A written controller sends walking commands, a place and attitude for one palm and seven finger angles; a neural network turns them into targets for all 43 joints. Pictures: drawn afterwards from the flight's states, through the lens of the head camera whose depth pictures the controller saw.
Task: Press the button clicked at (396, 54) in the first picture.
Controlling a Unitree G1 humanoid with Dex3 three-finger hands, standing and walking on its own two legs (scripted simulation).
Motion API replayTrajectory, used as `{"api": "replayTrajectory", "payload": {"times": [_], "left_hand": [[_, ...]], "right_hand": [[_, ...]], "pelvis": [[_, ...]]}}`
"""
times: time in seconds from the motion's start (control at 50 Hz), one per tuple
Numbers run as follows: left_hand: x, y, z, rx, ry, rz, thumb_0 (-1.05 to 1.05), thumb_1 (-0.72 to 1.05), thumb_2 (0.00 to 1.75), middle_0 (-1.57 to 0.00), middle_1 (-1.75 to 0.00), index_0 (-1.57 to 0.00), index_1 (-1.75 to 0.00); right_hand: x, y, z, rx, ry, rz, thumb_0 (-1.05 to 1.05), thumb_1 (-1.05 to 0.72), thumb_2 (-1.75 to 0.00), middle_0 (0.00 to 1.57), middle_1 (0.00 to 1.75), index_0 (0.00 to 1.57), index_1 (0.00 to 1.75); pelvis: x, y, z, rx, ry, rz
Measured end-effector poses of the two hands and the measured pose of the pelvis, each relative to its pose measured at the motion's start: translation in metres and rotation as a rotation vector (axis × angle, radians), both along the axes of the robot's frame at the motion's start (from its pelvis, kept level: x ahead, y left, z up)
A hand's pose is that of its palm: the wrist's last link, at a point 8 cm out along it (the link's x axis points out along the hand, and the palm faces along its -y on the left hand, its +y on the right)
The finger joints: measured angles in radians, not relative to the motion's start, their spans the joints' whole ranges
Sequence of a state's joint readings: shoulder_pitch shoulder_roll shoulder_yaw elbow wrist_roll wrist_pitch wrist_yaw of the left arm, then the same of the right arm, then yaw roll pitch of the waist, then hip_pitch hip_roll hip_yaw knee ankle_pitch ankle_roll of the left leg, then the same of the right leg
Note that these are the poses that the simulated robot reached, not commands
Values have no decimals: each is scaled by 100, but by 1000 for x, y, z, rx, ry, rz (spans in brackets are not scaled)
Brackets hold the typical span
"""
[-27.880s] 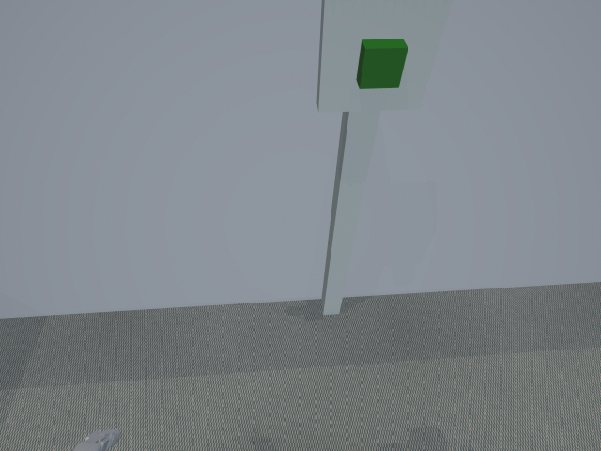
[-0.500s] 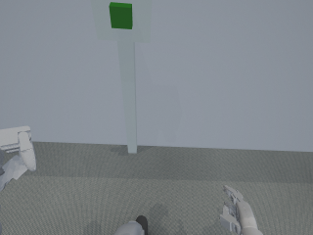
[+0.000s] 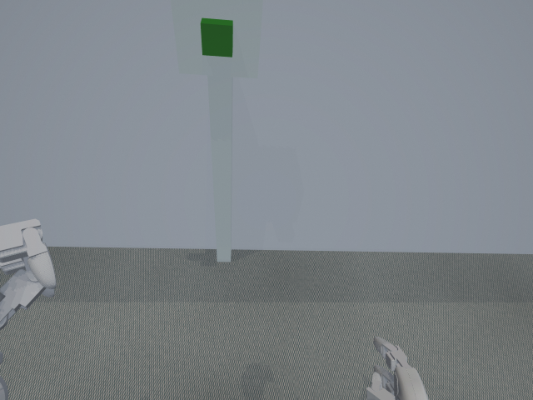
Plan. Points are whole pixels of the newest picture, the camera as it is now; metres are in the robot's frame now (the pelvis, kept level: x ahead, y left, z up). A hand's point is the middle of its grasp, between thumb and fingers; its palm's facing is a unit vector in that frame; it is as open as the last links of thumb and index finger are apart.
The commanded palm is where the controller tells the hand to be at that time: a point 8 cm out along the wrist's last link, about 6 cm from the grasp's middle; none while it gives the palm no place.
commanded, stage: stop stepping back and stand still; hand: left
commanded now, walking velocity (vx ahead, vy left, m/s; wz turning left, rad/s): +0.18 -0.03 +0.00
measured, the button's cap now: (217, 37) +0.76 +0.14 +0.20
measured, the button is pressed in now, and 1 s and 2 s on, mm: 0 0 0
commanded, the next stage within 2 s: let the arm hang, fingers relaxed in 1.26 s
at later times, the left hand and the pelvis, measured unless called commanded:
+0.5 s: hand (27, 289) +0.19 +0.25 +0.17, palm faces +0.40 -0.80 -0.45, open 3.1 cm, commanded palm +0.13 +0.30 +0.18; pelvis +0.01 +0.01 +0.00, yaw +1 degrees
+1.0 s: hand out of the picture +0.17 +0.29 +0.16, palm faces +0.39 -0.81 -0.43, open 3.1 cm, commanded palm +0.11 +0.33 +0.18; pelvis -0.01 +0.04 +0.00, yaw +2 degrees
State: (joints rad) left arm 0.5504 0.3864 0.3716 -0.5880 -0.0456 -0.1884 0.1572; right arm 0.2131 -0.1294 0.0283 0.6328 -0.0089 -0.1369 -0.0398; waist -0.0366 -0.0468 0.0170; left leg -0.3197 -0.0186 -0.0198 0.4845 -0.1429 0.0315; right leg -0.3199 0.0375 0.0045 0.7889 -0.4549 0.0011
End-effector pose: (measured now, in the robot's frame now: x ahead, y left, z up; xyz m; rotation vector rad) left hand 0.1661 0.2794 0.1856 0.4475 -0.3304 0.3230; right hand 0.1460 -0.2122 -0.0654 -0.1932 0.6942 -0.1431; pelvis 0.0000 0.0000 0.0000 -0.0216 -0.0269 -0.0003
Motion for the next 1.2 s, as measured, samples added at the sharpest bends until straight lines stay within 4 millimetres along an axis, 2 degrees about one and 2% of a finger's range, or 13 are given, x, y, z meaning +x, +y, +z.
{"api": "replayTrajectory", "payload": {"times": [0.06, 0.1, 0.2, 0.32, 0.4, 0.48, 0.6, 0.7, 0.8, 0.96, 1.2], "left_hand": [[-15, -16, 12, 62, 47, -53, 1, 89, 89, -130, -150, -131, -150], [-25, -23, 16, 115, 75, -55, 1, 89, 89, -130, -150, -131, -150], [-40, -15, 12, 107, 95, 37, 1, 88, 89, -131, -150, -131, -150], [-36, 0, -5, 8, 109, 140, 1, 89, 89, -131, -150, -131, -150], [-29, 1, -4, 11, 68, 101, 1, 89, 89, -131, -150, -131, -150], [-19, 8, 1, 62, 52, 61, 1, 89, 89, -131, -150, -131, -150], [-9, 19, 1, 98, 94, 35, 1, 89, 89, -130, -150, -131, -150], [-13, 25, -4, 76, 129, 25, 1, 89, 89, -130, -150, -131, -150], [-22, 36, -6, 55, 138, 49, 1, 89, 89, -130, -150, -131, -150], [-33, 47, -7, 27, 131, 84, 1, 89, 89, -130, -150, -131, -150], [-40, 49, -10, 25, 145, 73, 1, 89, 89, -130, -150, -131, -150]], "right_hand": [[-3, 8, 6, 42, -24, 19, 1, -90, -90, 21, 30, 20, 30], [-3, 6, 2, 55, -24, 29, 1, -90, -90, 21, 30, 20, 30], [-8, -12, -18, 31, 65, 34, 1, -90, -90, 21, 30, 20, 30], [-14, -36, -18, -42, 106, -1, 1, -90, -90, 21, 30, 20, 30], [-5, -41, -16, -99, 83, -5, 1, -90, -90, 21, 30, 20, 30], [10, -31, -12, -80, 56, -26, 1, -90, -90, 20, 30, 20, 30], [27, 3, -9, -2, 6, 4, 1, -90, -90, 20, 30, 19, 30], [30, 28, -9, 31, 8, 34, 1, -90, -90, 21, 30, 20, 30], [26, 42, -9, 29, 27, 61, 1, -90, -90, 21, 30, 20, 30], [14, 44, -7, 3, 36, 67, 1, -90, -90, 21, 30, 20, 30], [-1, 34, -3, -24, 30, 36, 1, -90, -90, 21, 30, 20, 30]], "pelvis": [[-4, -5, 6, -5, 17, -12], [-7, -8, 4, 13, 30, -7], [-13, -9, 1, 24, 23, -7], [-4, -5, 6, 44, 18, 29], [4, 5, -2, 19, 9, 37], [6, 12, -4, 29, 0, 28], [7, 21, -2, 16, 16, 21], [6, 29, -1, 12, 21, 20], [2, 36, 1, 7, 21, 24], [-7, 44, 3, 2, 16, 29], [-17, 46, 5, -3, 15, 28]]}}
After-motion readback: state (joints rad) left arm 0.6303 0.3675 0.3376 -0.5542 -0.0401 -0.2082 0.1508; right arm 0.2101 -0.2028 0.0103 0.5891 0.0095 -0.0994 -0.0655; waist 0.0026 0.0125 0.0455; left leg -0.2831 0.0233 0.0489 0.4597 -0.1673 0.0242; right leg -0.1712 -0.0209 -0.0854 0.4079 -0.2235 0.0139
